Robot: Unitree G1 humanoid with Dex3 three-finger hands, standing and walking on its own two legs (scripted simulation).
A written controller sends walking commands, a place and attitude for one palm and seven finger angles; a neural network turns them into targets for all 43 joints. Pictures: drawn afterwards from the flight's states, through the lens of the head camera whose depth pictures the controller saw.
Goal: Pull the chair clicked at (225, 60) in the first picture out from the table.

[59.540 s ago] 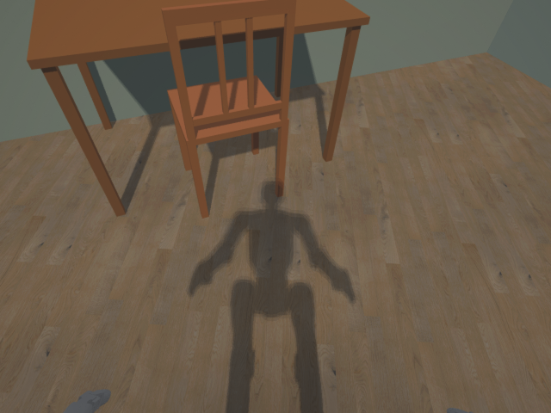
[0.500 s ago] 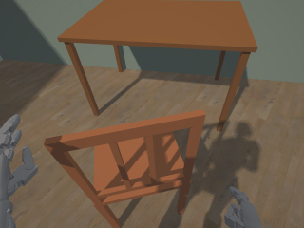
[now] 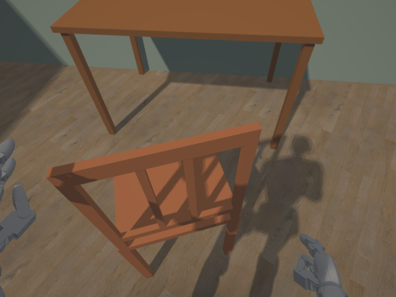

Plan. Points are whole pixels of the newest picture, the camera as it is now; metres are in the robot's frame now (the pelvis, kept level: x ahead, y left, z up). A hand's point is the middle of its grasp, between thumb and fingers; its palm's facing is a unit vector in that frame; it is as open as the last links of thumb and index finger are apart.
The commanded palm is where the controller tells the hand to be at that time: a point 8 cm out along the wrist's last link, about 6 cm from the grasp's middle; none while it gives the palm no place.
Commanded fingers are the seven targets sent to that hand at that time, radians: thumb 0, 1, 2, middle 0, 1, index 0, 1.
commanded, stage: step back with the hand held close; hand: left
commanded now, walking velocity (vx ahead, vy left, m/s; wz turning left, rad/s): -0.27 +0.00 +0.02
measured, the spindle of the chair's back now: (153, 201) +0.34 +0.15 -0.08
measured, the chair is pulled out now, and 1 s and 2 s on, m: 0.63 0.63 0.63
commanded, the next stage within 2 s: stop stepping back and stand still in 1.24 s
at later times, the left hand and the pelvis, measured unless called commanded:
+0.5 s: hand out of the picture +0.12 +0.28 +0.15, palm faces +0.47 -0.76 -0.44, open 7.4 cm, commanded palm +0.07 +0.31 +0.17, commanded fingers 0.00 0.90 0.90 -0.20 -0.30 -0.20 -0.30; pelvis -0.07 +0.01 -0.01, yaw +1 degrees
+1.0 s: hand out of the picture +0.07 +0.28 +0.17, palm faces +0.50 -0.75 -0.43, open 7.4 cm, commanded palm +0.00 +0.32 +0.17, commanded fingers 0.00 0.90 0.90 -0.20 -0.30 -0.20 -0.30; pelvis -0.12 +0.01 -0.02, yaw +4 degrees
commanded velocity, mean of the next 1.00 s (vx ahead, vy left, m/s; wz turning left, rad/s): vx -0.33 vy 0.00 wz -0.01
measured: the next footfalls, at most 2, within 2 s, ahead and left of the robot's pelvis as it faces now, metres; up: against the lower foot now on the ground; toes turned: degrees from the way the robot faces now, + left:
right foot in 1.28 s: -0.19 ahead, -0.16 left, +0.00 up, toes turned +0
left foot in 1.54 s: -0.19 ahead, +0.07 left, +0.00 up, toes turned +1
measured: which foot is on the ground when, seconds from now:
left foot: down 0.00-1.00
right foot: down 0.00-1.00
